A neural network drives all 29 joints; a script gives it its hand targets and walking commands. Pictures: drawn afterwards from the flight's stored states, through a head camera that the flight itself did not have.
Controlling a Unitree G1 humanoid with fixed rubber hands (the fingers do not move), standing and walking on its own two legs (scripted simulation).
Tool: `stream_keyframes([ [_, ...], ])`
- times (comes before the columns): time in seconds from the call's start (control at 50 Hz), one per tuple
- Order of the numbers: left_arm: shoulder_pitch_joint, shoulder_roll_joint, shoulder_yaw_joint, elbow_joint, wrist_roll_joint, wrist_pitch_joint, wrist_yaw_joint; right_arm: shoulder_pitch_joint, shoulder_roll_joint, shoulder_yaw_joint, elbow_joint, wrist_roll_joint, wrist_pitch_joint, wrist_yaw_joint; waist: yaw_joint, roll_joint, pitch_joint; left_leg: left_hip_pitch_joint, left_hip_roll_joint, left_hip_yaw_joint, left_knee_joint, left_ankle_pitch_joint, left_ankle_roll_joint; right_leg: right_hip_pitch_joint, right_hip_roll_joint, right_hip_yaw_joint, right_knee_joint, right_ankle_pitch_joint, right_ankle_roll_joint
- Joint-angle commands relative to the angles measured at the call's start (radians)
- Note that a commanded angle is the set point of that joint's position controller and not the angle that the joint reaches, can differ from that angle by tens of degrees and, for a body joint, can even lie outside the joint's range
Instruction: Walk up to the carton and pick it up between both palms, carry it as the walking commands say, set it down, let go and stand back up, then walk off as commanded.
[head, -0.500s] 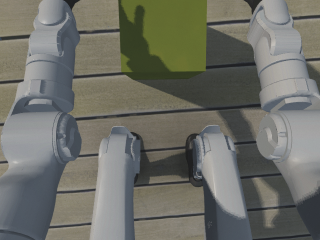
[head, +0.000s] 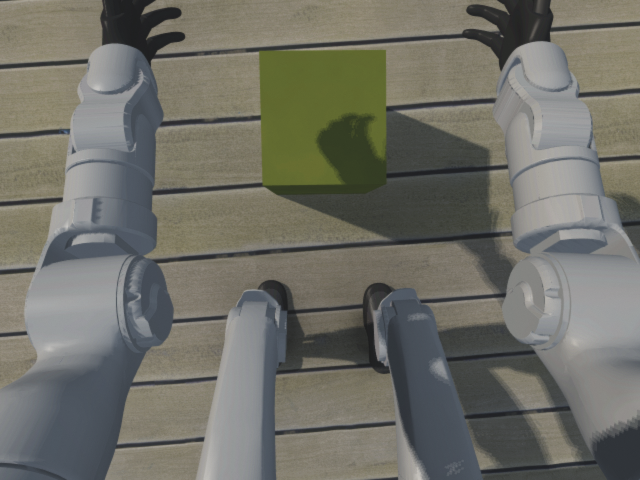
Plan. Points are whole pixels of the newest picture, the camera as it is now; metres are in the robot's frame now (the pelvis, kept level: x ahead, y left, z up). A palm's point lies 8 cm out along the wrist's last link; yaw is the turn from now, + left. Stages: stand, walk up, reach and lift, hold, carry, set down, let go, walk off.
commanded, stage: set down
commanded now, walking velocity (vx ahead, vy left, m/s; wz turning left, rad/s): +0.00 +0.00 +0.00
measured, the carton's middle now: (321, 135) +0.53 +0.01 -0.46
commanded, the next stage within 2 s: let go in 0.36 s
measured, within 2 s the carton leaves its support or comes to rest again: neither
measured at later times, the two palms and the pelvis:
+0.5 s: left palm (91, 33) +0.52 +0.20 -0.02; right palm (572, 30) +0.52 -0.19 -0.02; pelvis +0.03 +0.00 +0.09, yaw +0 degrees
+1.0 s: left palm out of the picture +0.34 +0.22 +0.08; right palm out of the picture +0.34 -0.23 +0.08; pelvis +0.08 +0.00 +0.17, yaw +0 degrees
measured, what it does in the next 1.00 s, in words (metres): rises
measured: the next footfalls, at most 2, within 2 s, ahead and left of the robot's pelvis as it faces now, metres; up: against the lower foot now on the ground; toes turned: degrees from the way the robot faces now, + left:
none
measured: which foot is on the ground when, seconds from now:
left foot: down 0.00-1.00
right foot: down 0.00-1.00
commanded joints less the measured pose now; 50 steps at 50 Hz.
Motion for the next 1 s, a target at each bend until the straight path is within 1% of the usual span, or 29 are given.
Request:
stream_keyframes([
  [0.0,-0.244,0.103,0.018,-0.121,0.017,-0.023,-0.009,-0.234,-0.102,-0.018,-0.126,-0.017,-0.022,0.008,0.006,0.028,-1.078,0.716,-0.053,0.107,-0.169,0.351,-0.005,0.579,0.062,-0.125,-0.176,0.316,0.02],
  [0.18,-0.176,0.07,0.06,-0.128,0.067,-0.04,-0.039,-0.158,-0.057,-0.042,-0.147,-0.062,-0.029,0.023,0.018,0.012,-1.02,0.846,-0.049,0.099,-0.354,0.434,0.004,0.761,0.058,-0.097,-0.37,0.403,0.025],
  [0.22,-0.159,0.045,0.07,-0.095,0.088,-0.05,-0.048,-0.145,-0.042,-0.062,-0.108,-0.085,-0.039,0.03,0.015,0.009,-0.921,0.827,-0.044,0.093,-0.389,0.417,0.003,0.739,0.054,-0.094,-0.402,0.388,0.025],
  [0.26,-0.145,0.023,0.084,-0.082,0.109,-0.059,-0.055,-0.138,-0.027,-0.082,-0.091,-0.106,-0.052,0.038,0.012,0.008,-0.871,0.829,-0.04,0.085,-0.417,0.411,0.001,0.732,0.052,-0.093,-0.426,0.382,0.025],
  [0.32,-0.103,0.002,0.106,-0.068,0.141,-0.062,-0.059,-0.105,-0.013,-0.107,-0.068,-0.137,-0.059,0.047,0.006,0.008,-0.846,0.84,-0.037,0.08,-0.442,0.414,-0.006,0.741,0.052,-0.092,-0.448,0.387,0.024],
  [0.36,-0.078,0.0,0.119,-0.085,0.161,-0.064,-0.059,-0.082,-0.01,-0.119,-0.076,-0.152,-0.062,0.051,0.006,0.012,-0.864,0.86,-0.039,0.081,-0.45,0.432,-0.011,0.761,0.053,-0.092,-0.455,0.406,0.022],
  [0.42,-0.022,0.004,0.119,-0.142,0.179,-0.066,-0.055,-0.03,-0.01,-0.123,-0.12,-0.163,-0.063,0.05,0.009,0.021,-0.961,0.924,-0.042,0.085,-0.447,0.499,-0.015,0.827,0.057,-0.09,-0.453,0.473,0.02],
  [0.46,0.044,0.012,0.106,-0.197,0.178,-0.063,-0.051,0.027,-0.011,-0.109,-0.177,-0.165,-0.059,0.046,0.015,0.026,-1.064,0.99,-0.043,0.087,-0.444,0.565,-0.015,0.895,0.058,-0.086,-0.45,0.539,0.02],
  [0.52,0.215,0.017,0.054,-0.332,0.153,-0.05,-0.044,0.199,-0.012,-0.041,-0.312,-0.165,-0.041,0.05,0.02,0.036,-1.236,1.153,-0.041,0.081,-0.458,0.71,-0.012,1.019,0.062,-0.085,-0.463,0.661,0.017],
  [0.56,0.342,0.008,0.011,-0.42,0.128,-0.042,-0.047,0.337,-0.003,0.015,-0.397,-0.148,-0.031,0.057,0.015,0.036,-1.244,1.235,-0.039,0.071,-0.487,0.765,-0.004,1.064,0.06,-0.081,-0.497,0.699,0.015],
  [0.58,0.391,0.005,-0.007,-0.457,0.115,-0.041,-0.05,0.391,0.0,0.036,-0.433,-0.134,-0.03,0.06,0.013,0.034,-1.217,1.256,-0.04,0.067,-0.504,0.767,0.001,1.073,0.057,-0.076,-0.517,0.7,0.013],
  [0.62,0.451,0.005,-0.029,-0.493,0.093,-0.049,-0.06,0.452,-0.002,0.059,-0.473,-0.103,-0.038,0.067,0.012,0.031,-1.112,1.262,-0.037,0.06,-0.542,0.724,0.01,1.07,0.049,-0.065,-0.558,0.658,0.009],
  [0.66,0.52,-0.004,-0.044,-0.484,0.08,-0.064,-0.074,0.513,-0.002,0.071,-0.472,-0.082,-0.056,0.077,0.01,0.03,-0.985,1.257,-0.03,0.053,-0.584,0.644,0.016,1.07,0.041,-0.055,-0.597,0.583,0.005],
  [0.72,0.656,-0.019,-0.06,-0.431,0.072,-0.091,-0.097,0.636,0.008,0.086,-0.417,-0.074,-0.085,0.095,0.009,0.015,-0.783,1.222,-0.022,0.046,-0.646,0.526,0.014,1.1,0.031,-0.047,-0.652,0.495,0.001],
  [0.8,0.814,-0.035,-0.082,-0.375,0.062,-0.126,-0.107,0.784,0.016,0.108,-0.366,-0.064,-0.12,0.107,0.011,-0.003,-0.596,1.218,-0.013,0.048,-0.708,0.412,0.006,1.158,0.022,-0.046,-0.708,0.42,-0.003],
  [0.88,0.988,-0.03,-0.106,-0.397,0.059,-0.161,-0.109,0.962,0.012,0.139,-0.373,-0.05,-0.155,0.107,0.004,0.002,-0.513,1.32,-0.011,0.05,-0.764,0.415,0.005,1.273,0.023,-0.046,-0.771,0.439,-0.01],
  [0.98,1.146,-0.011,-0.137,-0.461,0.04,-0.202,-0.104,1.117,-0.007,0.172,-0.425,-0.032,-0.197,0.106,0.008,0.015,-0.425,1.46,-0.015,0.052,-0.842,0.441,0.015,1.414,0.025,-0.044,-0.855,0.464,-0.012],
])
